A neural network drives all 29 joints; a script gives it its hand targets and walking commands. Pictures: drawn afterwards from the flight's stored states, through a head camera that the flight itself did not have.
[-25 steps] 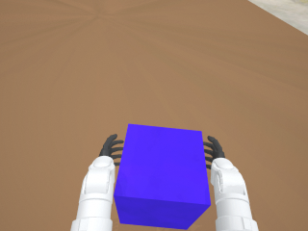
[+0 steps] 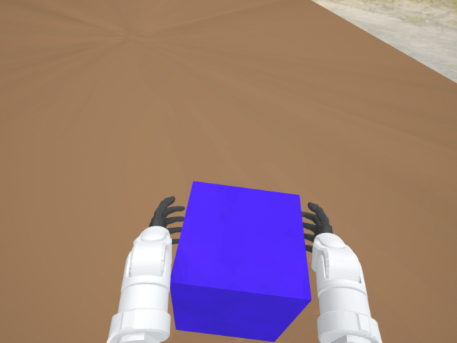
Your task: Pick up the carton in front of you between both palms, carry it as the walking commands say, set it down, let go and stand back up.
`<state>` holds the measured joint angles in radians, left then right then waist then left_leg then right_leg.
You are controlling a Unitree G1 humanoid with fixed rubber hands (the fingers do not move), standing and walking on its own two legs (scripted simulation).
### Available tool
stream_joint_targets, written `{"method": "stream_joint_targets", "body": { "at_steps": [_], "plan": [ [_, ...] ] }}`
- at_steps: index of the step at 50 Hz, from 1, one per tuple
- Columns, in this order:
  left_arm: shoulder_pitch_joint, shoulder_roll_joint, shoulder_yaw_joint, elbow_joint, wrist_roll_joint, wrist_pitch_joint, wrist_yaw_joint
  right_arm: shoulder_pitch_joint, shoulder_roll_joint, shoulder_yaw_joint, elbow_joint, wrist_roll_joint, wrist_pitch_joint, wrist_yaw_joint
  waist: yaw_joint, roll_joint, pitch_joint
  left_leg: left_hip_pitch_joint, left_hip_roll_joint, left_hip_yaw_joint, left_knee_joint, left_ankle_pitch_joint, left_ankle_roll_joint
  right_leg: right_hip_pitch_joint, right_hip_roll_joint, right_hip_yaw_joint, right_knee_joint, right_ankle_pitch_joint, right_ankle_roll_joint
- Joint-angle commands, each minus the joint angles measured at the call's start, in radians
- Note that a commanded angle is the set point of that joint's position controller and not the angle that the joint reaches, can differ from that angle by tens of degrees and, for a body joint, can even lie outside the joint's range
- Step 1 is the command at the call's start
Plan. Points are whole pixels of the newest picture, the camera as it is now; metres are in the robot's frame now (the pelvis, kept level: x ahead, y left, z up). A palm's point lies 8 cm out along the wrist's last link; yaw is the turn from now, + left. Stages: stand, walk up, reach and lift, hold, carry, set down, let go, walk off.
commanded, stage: set down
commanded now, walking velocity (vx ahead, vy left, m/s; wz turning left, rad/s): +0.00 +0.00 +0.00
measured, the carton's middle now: (235, 264) +0.30 +0.00 -0.04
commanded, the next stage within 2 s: none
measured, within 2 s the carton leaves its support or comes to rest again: neither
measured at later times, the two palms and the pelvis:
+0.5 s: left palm (167, 255) +0.34 +0.15 -0.09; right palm (298, 257) +0.34 -0.14 -0.07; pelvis -0.01 -0.01 -0.03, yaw +1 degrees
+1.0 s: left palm (169, 272) +0.39 +0.17 -0.25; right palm (277, 280) +0.37 -0.13 -0.23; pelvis -0.05 -0.01 -0.17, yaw -1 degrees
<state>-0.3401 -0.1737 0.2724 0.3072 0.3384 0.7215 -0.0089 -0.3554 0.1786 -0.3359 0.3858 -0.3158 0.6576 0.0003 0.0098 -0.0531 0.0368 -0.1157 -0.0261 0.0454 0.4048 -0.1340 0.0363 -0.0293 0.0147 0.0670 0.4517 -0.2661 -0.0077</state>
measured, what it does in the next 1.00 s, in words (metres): lowers itself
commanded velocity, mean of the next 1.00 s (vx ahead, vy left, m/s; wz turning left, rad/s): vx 0.00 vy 0.00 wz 0.00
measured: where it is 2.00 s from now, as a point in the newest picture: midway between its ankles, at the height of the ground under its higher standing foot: outside the picture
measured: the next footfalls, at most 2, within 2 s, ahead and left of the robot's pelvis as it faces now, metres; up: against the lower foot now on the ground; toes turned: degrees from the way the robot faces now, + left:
none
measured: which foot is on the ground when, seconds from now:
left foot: down 0.00-1.00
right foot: down 0.00-1.00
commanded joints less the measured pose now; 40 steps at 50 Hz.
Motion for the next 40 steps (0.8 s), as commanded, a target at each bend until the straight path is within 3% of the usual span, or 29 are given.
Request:
{"method": "stream_joint_targets", "body": {
  "at_steps": [1,5,10,15,18,21,28,33,40],
  "plan": [
    [-0.508,-0.958,-0.519,0.005,-0.278,-0.029,-0.246,-0.528,0.919,0.506,-0.002,0.242,-0.018,0.271,-0.007,0.075,-0.201,0.345,0.008,-0.174,-0.056,-0.079,-0.038,-0.316,0.034,0.046,-0.144,-0.056,-0.054],
    [-0.526,-0.952,-0.48,0.036,-0.266,-0.043,-0.24,-0.525,0.897,0.453,0.022,0.204,-0.027,0.263,-0.018,0.069,-0.187,0.327,0.015,-0.176,-0.05,-0.046,-0.043,-0.306,0.041,0.043,-0.13,-0.039,-0.053],
    [-0.592,-0.883,-0.329,0.169,-0.177,-0.118,-0.236,-0.571,0.889,0.312,0.143,0.116,-0.089,0.239,-0.014,0.05,-0.152,0.252,0.006,-0.167,-0.01,-0.05,-0.027,-0.358,0.048,0.038,-0.085,-0.045,-0.046],
    [-0.575,-0.699,-0.172,0.243,-0.052,-0.242,-0.203,-0.545,0.795,0.168,0.204,0.008,-0.194,0.175,0.01,0.037,-0.144,0.092,-0.015,-0.142,0.096,0.074,-0.01,-0.455,0.069,0.035,0.011,0.024,-0.027],
    [-0.522,-0.601,-0.136,0.261,-0.009,-0.339,-0.198,-0.472,0.752,0.131,0.21,-0.023,-0.288,0.156,0.017,0.032,-0.213,-0.002,-0.029,-0.138,0.174,0.192,-0.005,-0.544,0.077,0.032,0.081,0.092,-0.008],
    [-0.521,-0.6,-0.188,0.265,-0.02,-0.448,-0.205,-0.456,0.788,0.173,0.209,0.004,-0.395,0.146,0.011,0.037,-0.354,-0.044,-0.041,-0.144,0.257,0.303,-0.002,-0.631,0.088,0.026,0.152,0.163,0.007],
    [-0.658,-0.653,-0.416,0.244,-0.139,-0.636,-0.204,-0.579,0.847,0.445,0.162,0.144,-0.596,0.084,0.011,0.065,-0.814,-0.124,-0.064,-0.156,0.52,0.514,-0.005,-0.882,0.13,0.018,0.363,0.283,0.049],
    [-0.711,-0.606,-0.467,0.238,-0.178,-0.652,-0.188,-0.66,0.827,0.533,0.096,0.187,-0.611,0.036,0.023,0.064,-0.995,-0.322,-0.08,-0.129,0.643,0.367,-0.005,-0.966,0.142,0.012,0.495,0.219,0.058],
    [-0.83,-0.605,-0.389,0.337,-0.151,-0.576,-0.203,-0.796,0.853,0.444,0.163,0.18,-0.524,0.03,0.039,0.061,-0.875,-0.638,-0.094,-0.086,0.724,-0.034,-0.002,-1.156,0.165,-0.017,0.614,-0.1,0.052]
  ]
}}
